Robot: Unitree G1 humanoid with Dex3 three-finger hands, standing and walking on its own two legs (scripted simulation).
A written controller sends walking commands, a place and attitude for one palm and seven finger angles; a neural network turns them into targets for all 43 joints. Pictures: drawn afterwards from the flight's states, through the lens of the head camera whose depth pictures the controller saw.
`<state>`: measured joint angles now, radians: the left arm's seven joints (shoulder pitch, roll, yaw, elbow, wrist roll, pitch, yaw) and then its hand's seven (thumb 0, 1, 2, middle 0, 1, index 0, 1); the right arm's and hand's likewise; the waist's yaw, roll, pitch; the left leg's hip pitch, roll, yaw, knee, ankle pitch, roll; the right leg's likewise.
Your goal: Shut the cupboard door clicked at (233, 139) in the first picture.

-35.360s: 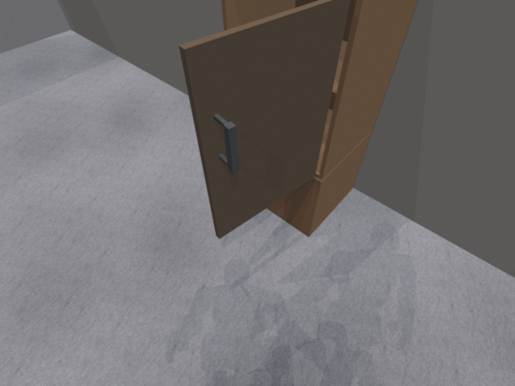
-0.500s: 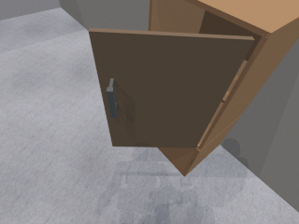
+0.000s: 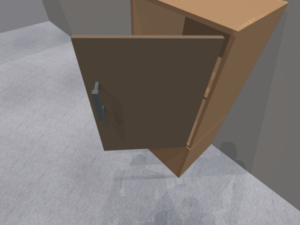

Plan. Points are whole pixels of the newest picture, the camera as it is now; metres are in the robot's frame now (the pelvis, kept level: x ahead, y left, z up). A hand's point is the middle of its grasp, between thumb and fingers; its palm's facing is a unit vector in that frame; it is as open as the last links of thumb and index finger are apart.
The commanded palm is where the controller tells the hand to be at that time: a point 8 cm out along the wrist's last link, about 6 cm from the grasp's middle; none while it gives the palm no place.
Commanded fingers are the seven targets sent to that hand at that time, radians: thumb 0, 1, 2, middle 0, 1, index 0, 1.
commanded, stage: come to a stop and stand still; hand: left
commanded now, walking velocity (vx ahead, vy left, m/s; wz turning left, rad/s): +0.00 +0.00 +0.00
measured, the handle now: (99, 101) +0.49 +0.20 +0.03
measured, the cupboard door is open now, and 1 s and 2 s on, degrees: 51 51 51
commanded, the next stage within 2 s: look again from close up in 0.06 s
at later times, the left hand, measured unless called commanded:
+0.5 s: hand out of the picture +0.02 +0.19 -0.18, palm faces +0.03 -0.97 -0.23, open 7.4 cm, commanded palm none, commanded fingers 0.00 0.90 0.90 -0.20 -0.30 -0.20 -0.30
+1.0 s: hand (79, 188) +0.21 +0.20 -0.02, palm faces +0.24 -0.97 -0.03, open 7.1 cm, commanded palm +0.12 +0.24 -0.06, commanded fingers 0.00 0.90 0.90 -0.40 -0.52 -0.40 -0.52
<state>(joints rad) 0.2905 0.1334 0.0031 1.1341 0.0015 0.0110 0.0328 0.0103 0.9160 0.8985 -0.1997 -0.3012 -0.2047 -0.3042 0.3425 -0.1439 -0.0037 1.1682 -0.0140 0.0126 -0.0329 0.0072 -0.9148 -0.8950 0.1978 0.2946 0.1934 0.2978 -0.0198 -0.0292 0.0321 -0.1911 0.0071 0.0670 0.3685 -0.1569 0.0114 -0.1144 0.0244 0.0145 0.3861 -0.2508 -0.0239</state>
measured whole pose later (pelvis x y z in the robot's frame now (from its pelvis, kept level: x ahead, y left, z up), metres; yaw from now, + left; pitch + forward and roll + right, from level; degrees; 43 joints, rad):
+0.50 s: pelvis +0.01 +0.02 -0.01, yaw +0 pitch -1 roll +1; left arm 0.31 0.15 -0.01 1.07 0.01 -0.02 0.05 0.00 0.90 0.90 -0.20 -0.30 -0.20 -0.30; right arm 0.29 -0.17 0.01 1.06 -0.02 -0.02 -0.02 0.03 -0.94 -0.89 0.20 0.29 0.20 0.30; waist -0.01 0.03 0.00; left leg -0.25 -0.02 0.07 0.51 -0.25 0.04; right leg -0.17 -0.01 0.02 0.53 -0.35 0.00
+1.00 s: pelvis +0.00 +0.00 -0.04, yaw +2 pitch +7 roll +1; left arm 0.38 0.15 0.12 0.13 -0.20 -0.36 -0.03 0.01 0.91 0.90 -0.25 -0.36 -0.26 -0.36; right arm 0.25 -0.23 -0.04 0.74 0.00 -0.29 -0.01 0.01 -0.91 -0.89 0.20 0.30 0.20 0.30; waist -0.03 -0.01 -0.11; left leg -0.57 -0.02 0.05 0.79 -0.34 0.02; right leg -0.49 -0.02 -0.04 0.83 -0.47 -0.02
